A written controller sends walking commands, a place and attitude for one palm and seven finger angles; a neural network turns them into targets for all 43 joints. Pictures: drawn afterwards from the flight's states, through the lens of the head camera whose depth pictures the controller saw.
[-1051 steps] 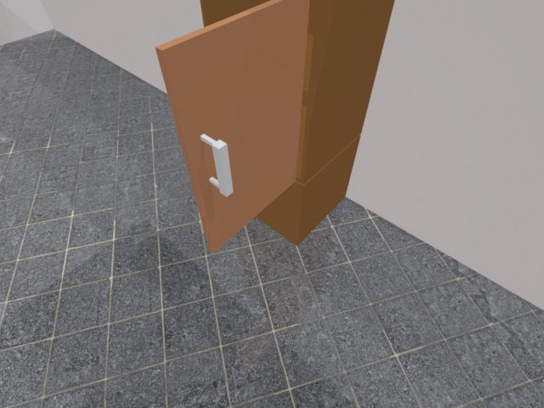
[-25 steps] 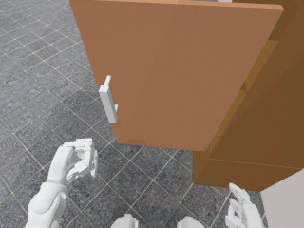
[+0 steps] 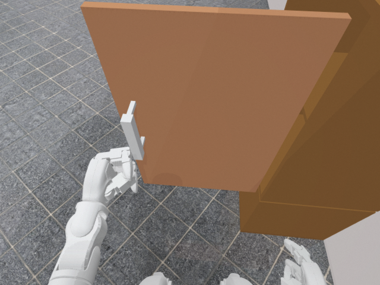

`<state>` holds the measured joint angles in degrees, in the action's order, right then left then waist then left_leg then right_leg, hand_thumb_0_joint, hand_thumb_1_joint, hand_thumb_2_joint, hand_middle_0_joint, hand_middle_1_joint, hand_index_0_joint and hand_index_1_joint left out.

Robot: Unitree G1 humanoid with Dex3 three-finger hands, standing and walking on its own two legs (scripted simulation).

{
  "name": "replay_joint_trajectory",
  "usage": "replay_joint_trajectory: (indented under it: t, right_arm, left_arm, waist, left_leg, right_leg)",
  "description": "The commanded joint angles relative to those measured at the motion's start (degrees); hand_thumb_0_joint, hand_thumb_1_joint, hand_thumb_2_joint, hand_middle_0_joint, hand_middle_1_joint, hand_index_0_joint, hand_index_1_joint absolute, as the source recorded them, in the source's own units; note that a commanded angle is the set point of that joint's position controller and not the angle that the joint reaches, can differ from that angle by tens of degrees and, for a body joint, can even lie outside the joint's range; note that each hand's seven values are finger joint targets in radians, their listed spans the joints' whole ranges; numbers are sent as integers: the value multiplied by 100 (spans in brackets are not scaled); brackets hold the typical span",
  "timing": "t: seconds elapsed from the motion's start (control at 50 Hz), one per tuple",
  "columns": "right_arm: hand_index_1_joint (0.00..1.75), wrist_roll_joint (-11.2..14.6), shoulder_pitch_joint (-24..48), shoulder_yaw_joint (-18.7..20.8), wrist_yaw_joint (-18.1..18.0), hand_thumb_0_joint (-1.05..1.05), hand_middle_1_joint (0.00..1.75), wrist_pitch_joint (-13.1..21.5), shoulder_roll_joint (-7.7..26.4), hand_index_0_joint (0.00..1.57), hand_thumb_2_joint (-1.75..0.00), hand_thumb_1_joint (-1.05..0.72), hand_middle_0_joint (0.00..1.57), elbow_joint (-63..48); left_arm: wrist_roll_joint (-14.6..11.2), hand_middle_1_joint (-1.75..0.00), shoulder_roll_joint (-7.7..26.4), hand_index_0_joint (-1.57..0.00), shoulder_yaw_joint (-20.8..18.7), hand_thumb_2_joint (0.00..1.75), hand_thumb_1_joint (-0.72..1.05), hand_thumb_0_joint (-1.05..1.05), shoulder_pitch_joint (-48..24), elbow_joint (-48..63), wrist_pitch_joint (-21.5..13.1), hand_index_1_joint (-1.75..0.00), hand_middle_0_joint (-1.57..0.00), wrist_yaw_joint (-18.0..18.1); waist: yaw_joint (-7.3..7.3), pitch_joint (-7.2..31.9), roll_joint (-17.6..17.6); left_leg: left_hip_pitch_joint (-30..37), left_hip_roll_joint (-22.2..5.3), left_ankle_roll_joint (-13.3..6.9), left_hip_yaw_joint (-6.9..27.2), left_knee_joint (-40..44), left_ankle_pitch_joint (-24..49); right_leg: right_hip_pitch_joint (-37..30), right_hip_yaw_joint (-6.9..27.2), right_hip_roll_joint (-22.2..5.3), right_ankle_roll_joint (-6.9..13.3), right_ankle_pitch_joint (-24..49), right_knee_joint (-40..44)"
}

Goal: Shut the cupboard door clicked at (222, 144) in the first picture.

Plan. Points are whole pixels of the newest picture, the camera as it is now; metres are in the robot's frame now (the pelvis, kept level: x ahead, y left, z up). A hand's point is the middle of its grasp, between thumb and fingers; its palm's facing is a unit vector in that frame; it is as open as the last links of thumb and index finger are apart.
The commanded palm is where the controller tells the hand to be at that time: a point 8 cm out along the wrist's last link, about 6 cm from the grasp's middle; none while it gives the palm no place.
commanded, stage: bring the fist close to the handle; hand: left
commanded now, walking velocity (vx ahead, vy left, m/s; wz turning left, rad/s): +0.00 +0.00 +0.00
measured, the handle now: (135, 131) +0.44 +0.14 +0.05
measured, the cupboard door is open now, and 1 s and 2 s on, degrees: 91 88 76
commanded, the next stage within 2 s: push the door shut along its arc in 0.54 s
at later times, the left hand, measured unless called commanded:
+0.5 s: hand (142, 180) +0.32 +0.11 +0.04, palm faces -0.08 -1.00 -0.02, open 3.1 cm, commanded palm +0.31 +0.17 +0.06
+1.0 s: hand (146, 153) +0.38 +0.11 +0.06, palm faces -0.17 -0.99 -0.04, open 3.1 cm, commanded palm +0.37 +0.16 +0.06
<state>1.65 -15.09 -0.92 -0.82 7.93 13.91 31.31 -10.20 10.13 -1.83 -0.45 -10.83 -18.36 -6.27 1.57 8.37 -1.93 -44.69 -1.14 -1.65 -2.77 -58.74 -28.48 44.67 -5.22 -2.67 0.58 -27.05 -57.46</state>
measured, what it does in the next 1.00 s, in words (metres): stands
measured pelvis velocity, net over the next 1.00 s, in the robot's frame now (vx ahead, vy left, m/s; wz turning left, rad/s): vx -0.01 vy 0.00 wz -0.01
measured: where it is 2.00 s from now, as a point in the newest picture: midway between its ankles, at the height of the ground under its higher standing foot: outside the picture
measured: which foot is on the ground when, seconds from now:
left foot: down 0.00-1.00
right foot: down 0.00-1.00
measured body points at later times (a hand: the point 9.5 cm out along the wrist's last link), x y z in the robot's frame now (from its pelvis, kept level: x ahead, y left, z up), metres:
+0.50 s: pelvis -0.01 -0.01 +0.00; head +0.06 -0.01 +0.45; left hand +0.32 +0.17 +0.05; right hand +0.13 -0.25 -0.10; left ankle +0.00 +0.10 -0.67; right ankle +0.01 -0.12 -0.67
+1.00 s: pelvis -0.01 +0.00 +0.00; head +0.07 -0.01 +0.44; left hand +0.38 +0.16 +0.06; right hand +0.11 -0.26 -0.11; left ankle +0.00 +0.10 -0.67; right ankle +0.01 -0.12 -0.67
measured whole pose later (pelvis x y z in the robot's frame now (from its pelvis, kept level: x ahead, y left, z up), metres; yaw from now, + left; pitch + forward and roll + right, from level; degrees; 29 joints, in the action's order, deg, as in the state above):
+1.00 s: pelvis -0.01 +0.00 +0.00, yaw +0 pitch +15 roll -1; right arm 2.1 -14.8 -0.8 -0.9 3.3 14.3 34.4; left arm -9.6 12.9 -5.1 -22.4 -34.9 -20.6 -10.7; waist 3.7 6.6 -1.0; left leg -46.8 -1.5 -1.4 -3.0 -58.6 -27.1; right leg 47.2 -4.9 -2.3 1.1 -25.7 -57.6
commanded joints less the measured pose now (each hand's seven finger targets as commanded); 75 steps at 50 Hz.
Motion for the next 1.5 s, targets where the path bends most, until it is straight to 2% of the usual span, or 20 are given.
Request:
replay_joint_trajectory:
  t: [0.0,0.14,0.18,0.3,0.38,0.46,0.54,0.64,0.72,0.76,0.8,0.86,0.96,1.04,1.08,1.14,1.26,1.36,1.4,1.48]
  right_arm:
    - [30,69,22,333,6,0,30,113,798,20,-90,-90,20,-807]
    - [30,6,105,342,-7,0,30,66,687,20,-90,-90,20,-775]
    - [30,-12,100,329,25,0,30,20,671,20,-90,-90,20,-749]
    - [30,47,73,336,94,0,30,-199,757,20,-90,-90,20,-747]
    - [30,74,148,334,18,0,30,-219,773,20,-90,-90,20,-803]
    - [30,48,188,327,-65,0,30,-105,733,20,-90,-90,20,-682]
    - [30,41,181,317,-37,0,30,-77,725,20,-90,-90,20,-529]
    - [30,93,112,341,20,0,30,-198,804,20,-90,-90,20,-630]
    - [30,107,69,333,-42,0,30,-221,811,20,-90,-90,20,-584]
    - [30,98,80,326,-102,0,30,-183,834,20,-90,-90,20,-507]
    - [30,102,62,316,-108,0,30,-134,789,20,-90,-90,20,-447]
    - [30,72,-59,327,-105,0,30,-141,843,20,-90,-90,20,-314]
    - [30,70,-255,347,-22,0,30,-298,896,20,-90,-90,20,-314]
    - [30,98,-323,363,-8,0,30,-368,887,20,-90,-90,20,-318]
    - [30,78,-417,380,-11,0,30,-386,923,20,-90,-90,20,-254]
    - [30,79,-468,394,18,0,30,-410,912,20,-90,-90,20,-237]
    - [30,54,-609,398,-6,0,30,-483,991,20,-90,-90,20,-66]
    - [30,37,-771,409,6,0,30,-524,1012,20,-90,-90,20,61]
    - [30,38,-772,398,28,0,30,-538,996,20,-90,-90,20,46]
    - [30,19,-878,379,16,0,30,-571,1055,20,-90,-90,20,141]
  left_arm:
    - [59,-150,200,-130,172,90,90,0,-1025,591,-68,-150,-130,-50]
    - [36,-150,436,-130,-210,90,90,0,-1886,1301,-487,-150,-130,372]
    - [74,-150,495,-130,-293,90,90,0,-1566,1153,-570,-150,-130,465]
    - [196,-150,316,-130,-67,90,90,0,-1234,54,-294,-150,-130,252]
    - [18,-150,435,-130,-172,90,90,0,-1755,370,-319,-150,-130,93]
    - [-73,-150,669,-130,-341,90,90,0,-2518,859,-687,-150,-130,165]
    - [-35,-150,668,-130,-397,90,90,0,-2363,246,-796,-150,-130,141]
    - [-34,-150,704,-130,-431,90,90,0,-1876,-370,-437,-150,-130,-124]
    - [-85,-150,681,-130,-296,90,90,0,-2942,-294,-403,-150,-130,-249]
    - [-113,-150,929,-130,-456,90,90,0,-3615,-127,-565,-150,-130,-228]
    - [-128,-150,800,-130,-346,90,90,0,-3961,-174,-704,-150,-130,-237]
    - [-79,-150,1048,-130,-608,90,90,0,-3854,-798,-692,-150,-130,-273]
    - [10,-150,990,-130,-578,90,90,0,-4029,-1624,-425,-150,-130,-500]
    - [-48,-150,807,-130,-377,90,90,0,-4588,-1700,-436,-150,-130,-673]
    - [-35,-150,979,-130,-511,90,90,0,-4862,-1789,-483,-150,-130,-706]
    - [-44,-150,692,-130,-281,90,90,0,-5037,-1959,-543,-150,-130,-781]
    - [73,-150,1172,-130,-583,90,90,0,-5982,-2445,-697,-150,-130,-811]
    - [147,-150,1088,-130,-446,90,90,0,-6697,-2889,-756,-150,-130,-914]
    - [119,-150,836,-130,-258,90,90,0,-6766,-3021,-749,-150,-130,-990]
    - [127,-150,1011,-130,-405,90,90,0,-7281,-3524,-707,-150,-130,-1018]
  waist:
    - [173,1143,339]
    - [11,2000,52]
    - [-25,1999,44]
    - [109,1093,565]
    - [116,1273,414]
    - [156,1669,137]
    - [173,1498,188]
    - [77,1363,338]
    - [303,1360,403]
    - [362,1422,303]
    - [400,1649,178]
    - [303,1780,54]
    - [320,1797,109]
    - [464,1876,151]
    - [463,1952,96]
    - [530,1950,155]
    - [616,1943,41]
    - [763,2136,-98]
    - [792,2286,-189]
    - [894,2083,-88]
  left_leg:
    - [832,15,79,393,861,1728]
    - [1337,25,107,402,797,2312]
    - [1344,24,109,375,806,2435]
    - [707,46,74,267,913,1568]
    - [798,77,49,263,949,1349]
    - [966,68,38,314,839,1516]
    - [765,72,53,303,810,1365]
    - [556,112,62,235,917,1242]
    - [672,83,26,280,858,1215]
    - [728,63,11,327,815,1173]
    - [913,67,17,352,808,1278]
    - [905,59,45,377,776,1508]
    - [808,71,55,371,795,1700]
    - [950,50,51,383,784,1738]
    - [1068,30,59,442,757,1918]
    - [1146,24,54,458,751,1882]
    - [1080,33,26,519,696,1657]
    - [1364,-4,33,650,628,1751]
    - [1475,3,50,656,628,1821]
    - [1306,-10,43,736,612,1572]
  right_leg:
    - [-870,210,157,44,1685,765]
    - [-1196,256,138,86,2130,586]
    - [-1262,256,140,87,2275,583]
    - [-1082,318,164,41,1715,855]
    - [-1206,394,150,41,1489,987]
    - [-1248,445,141,43,1629,867]
    - [-1107,451,145,33,1456,840]
    - [-1272,506,129,31,1385,977]
    - [-1095,504,143,0,1379,1001]
    - [-992,517,149,14,1282,968]
    - [-967,495,162,26,1365,896]
    - [-952,452,171,58,1573,773]
    - [-919,410,176,68,1805,713]
    - [-797,385,204,60,1800,747]
    - [-691,351,210,81,1875,678]
    - [-525,324,233,79,1770,701]
    - [-250,345,244,108,1488,650]
    - [141,284,280,138,1385,567]
    - [189,267,283,137,1419,558]
    - [478,235,306,140,1177,519]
